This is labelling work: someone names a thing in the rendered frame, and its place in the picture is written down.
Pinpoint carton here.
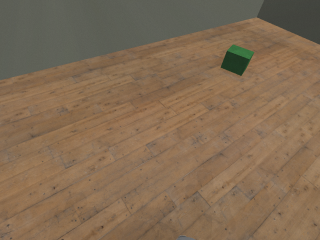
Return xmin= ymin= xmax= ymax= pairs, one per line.
xmin=221 ymin=44 xmax=254 ymax=76

